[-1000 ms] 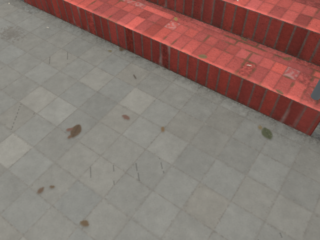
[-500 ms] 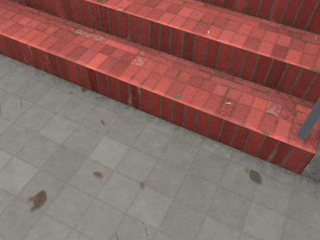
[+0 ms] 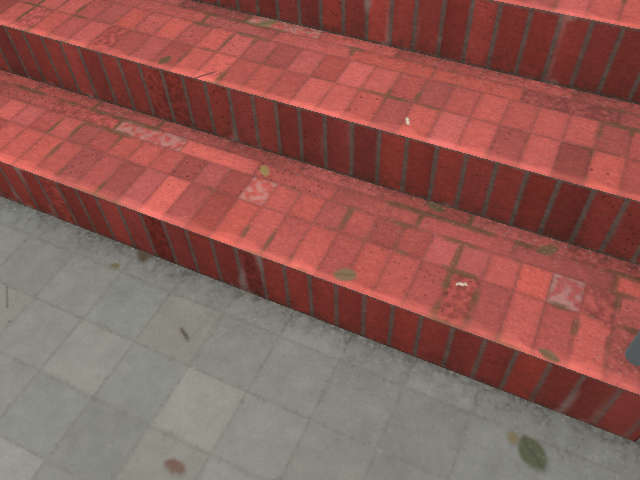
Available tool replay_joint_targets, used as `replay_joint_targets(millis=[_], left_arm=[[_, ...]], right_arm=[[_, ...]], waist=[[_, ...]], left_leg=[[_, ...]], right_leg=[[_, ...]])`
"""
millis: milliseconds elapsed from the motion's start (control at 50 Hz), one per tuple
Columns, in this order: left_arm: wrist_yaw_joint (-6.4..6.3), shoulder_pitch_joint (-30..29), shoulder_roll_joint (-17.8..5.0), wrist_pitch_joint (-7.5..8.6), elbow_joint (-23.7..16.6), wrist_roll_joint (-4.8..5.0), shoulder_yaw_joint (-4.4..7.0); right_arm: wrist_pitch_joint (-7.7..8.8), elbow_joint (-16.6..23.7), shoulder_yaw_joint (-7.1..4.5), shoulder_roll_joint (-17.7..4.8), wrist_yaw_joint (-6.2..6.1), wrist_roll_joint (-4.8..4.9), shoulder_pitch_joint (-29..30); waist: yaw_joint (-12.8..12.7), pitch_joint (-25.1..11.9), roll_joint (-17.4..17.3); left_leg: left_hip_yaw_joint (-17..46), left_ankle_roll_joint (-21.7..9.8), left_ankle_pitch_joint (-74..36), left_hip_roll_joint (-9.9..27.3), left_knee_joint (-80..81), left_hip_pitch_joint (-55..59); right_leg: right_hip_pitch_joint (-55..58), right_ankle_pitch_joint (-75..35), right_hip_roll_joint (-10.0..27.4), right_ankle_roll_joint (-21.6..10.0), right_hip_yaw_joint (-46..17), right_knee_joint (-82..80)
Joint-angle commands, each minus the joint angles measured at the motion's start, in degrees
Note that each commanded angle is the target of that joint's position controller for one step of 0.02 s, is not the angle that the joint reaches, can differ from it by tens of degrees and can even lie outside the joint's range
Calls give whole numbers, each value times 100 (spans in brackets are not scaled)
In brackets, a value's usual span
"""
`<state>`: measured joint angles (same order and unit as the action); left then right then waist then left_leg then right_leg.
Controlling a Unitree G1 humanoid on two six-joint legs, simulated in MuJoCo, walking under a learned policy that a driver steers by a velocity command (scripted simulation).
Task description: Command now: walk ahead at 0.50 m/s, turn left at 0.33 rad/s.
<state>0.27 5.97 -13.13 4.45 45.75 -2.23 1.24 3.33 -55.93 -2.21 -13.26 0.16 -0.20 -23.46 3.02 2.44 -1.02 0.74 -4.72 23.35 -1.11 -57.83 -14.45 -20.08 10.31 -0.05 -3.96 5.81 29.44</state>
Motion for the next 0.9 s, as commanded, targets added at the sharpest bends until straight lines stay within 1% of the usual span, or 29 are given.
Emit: replay_joint_targets(millis=[20,40,100,120,200,260,320,340,360,380,400,420,440,460,480,500,520,540,560,600,640,680,760,800,820,840,860,880,900], left_arm=[[-41,828,-515,61,72,96,173],[-58,835,-477,102,127,109,165],[-91,1017,-538,243,272,171,190],[-105,1076,-551,249,308,176,198],[-163,1051,-514,156,399,166,181],[-212,1223,-676,103,494,190,233],[-272,1324,-775,-1,587,182,292],[-291,1324,-804,-46,606,185,310],[-291,1293,-819,-107,610,196,318],[-269,1474,-837,-153,604,194,325],[-232,1989,-350,-171,391,205,214],[-234,1966,-399,-299,407,247,198],[-219,1656,-506,-393,450,166,231],[-202,1276,-436,-407,396,153,220],[-205,1159,-366,-422,459,137,203],[-204,1281,-337,-488,543,83,197],[-197,1543,-259,-565,720,54,179],[-192,1700,-176,-615,831,76,162],[-193,1729,-141,-649,879,103,156],[-205,1456,-228,-691,800,115,182],[-200,1236,-317,-716,714,113,210],[-177,1115,-322,-715,640,112,227],[-150,1232,-186,-670,592,127,221],[-132,1582,-126,-638,661,125,221],[-118,1696,-190,-608,671,93,236],[-126,1724,-459,-554,587,36,290],[-137,1545,-1221,-545,359,86,467],[-202,1714,-1242,-554,500,19,507],[-240,1418,-1008,-543,467,69,463]], right_arm=[[-47,322,-153,-487,65,-107,46],[-124,304,-145,-396,113,-153,-9],[-256,415,-167,-265,152,-157,212],[-275,474,-166,-235,158,-165,327],[-271,804,-67,-73,235,-143,1116],[-285,948,-27,-96,271,-185,1450],[-258,990,-80,-282,248,-258,1311],[-219,943,-112,-354,224,-286,1107],[-138,808,-157,-423,186,-315,708],[-31,706,-241,-723,122,-354,314],[-7,756,-398,-1375,40,-341,186],[-110,789,-402,-1328,-34,-5,37],[-198,857,-332,-1079,-75,74,336],[-243,903,-241,-785,-110,41,793],[-258,894,-120,-457,-145,-6,1110],[-251,886,-42,-257,-186,-19,1322],[-229,839,13,-162,-202,-97,1397],[-187,764,39,-163,-204,-151,1380],[-154,702,29,-259,-203,-173,1380],[-157,624,-38,-540,-208,-147,1351],[-236,628,-102,-706,-224,-115,1377],[-326,639,-145,-759,-260,-98,1417],[-426,602,-206,-788,-336,-79,1460],[-479,598,-246,-844,-366,-22,1596],[-506,575,-263,-819,-369,-13,1581],[-547,553,-247,-638,-339,-22,1371],[-548,833,-172,-299,-344,30,1513],[-560,924,-182,-410,-335,-107,1976],[-568,886,-188,-372,-263,-55,1825]], waist=[[-351,-115,586],[-253,-83,647],[-70,-39,484],[-51,-58,512],[-144,28,750],[-270,-89,704],[-224,-212,741],[-159,-300,715],[13,-497,500],[186,-839,-51],[-87,-1535,-1270],[79,-2359,-1132],[19,-1905,-365],[-60,-1127,-263],[-234,-660,-81],[-386,-523,-201],[-469,-579,-236],[-521,-635,-234],[-535,-644,-293],[-455,-611,-413],[-370,-567,-523],[-329,-487,-520],[-340,-465,-419],[-517,-453,-363],[-557,-271,-180],[-515,-125,691],[-468,290,1833],[-620,519,1304],[-330,425,895]], left_leg=[[245,-21,-568,560,-677,-1782],[205,36,-678,597,-656,-1649],[43,191,-956,534,-652,-1816],[-26,232,-1102,525,-545,-1915],[-420,274,-2011,408,988,-1647],[-653,175,-2285,268,1834,-1262],[-645,-71,-1661,114,2201,-920],[-622,-170,-1483,12,2410,-706],[-621,-268,-1729,-125,2904,-250],[-210,-432,-3427,181,3394,568],[1523,-1134,-7183,1949,2652,2200],[2573,-1995,-7067,2588,3132,2430],[2101,-1852,-5655,2343,3483,1827],[1789,-1635,-4639,2059,3799,1131],[1361,-1307,-4155,1779,4069,590],[972,-1074,-3818,1557,4233,136],[665,-926,-3739,1404,4290,-149],[469,-834,-3635,1324,4307,-235],[364,-786,-3416,1292,4320,-231],[405,-791,-2580,1369,4364,-91],[499,-827,-1527,1483,4479,-72],[561,-861,-894,1607,4548,-115],[476,-825,-646,1766,4418,-112],[224,-582,-483,1686,4179,-335],[30,-328,-331,1562,3869,-604],[-451,66,55,1140,2882,-955],[-933,506,732,-26,1848,-2126],[-211,510,629,30,696,-1900],[26,514,199,79,300,-1740]], right_leg=[[1467,188,1686,-476,-1797,-1986],[1275,-113,1575,-407,-1452,-2062],[1281,-2936,1536,-458,-576,-1811],[1321,-3521,1515,-470,-321,-1719],[1144,-3747,1197,-401,503,-1562],[1445,-3858,1318,-389,656,-1261],[1786,-4358,1515,-344,568,-567],[1858,-4433,1523,-325,534,-117],[1843,-4117,1399,-241,587,659],[1442,-2935,1102,0,691,1783],[-93,1369,436,229,747,3577],[-640,2843,-200,338,-134,4548],[-726,2541,140,348,-564,4583],[-894,2198,225,355,-576,4332],[-748,1846,376,371,-655,3831],[-333,1596,418,387,-673,3390],[123,1445,311,384,-615,3138],[392,1436,235,382,-627,2770],[494,1476,178,386,-612,2444],[370,1468,134,375,-564,2030],[217,1452,130,356,-484,1913],[112,1533,128,339,-401,1876],[254,1581,86,214,-235,1415],[792,1120,-6,36,-105,504],[1006,845,28,-104,-348,-193],[1019,1138,718,-301,-1562,-1384],[819,949,2107,-833,-3797,-2048],[226,302,2136,-1162,-3645,-2067],[135,131,1699,-1085,-3000,-1817]])
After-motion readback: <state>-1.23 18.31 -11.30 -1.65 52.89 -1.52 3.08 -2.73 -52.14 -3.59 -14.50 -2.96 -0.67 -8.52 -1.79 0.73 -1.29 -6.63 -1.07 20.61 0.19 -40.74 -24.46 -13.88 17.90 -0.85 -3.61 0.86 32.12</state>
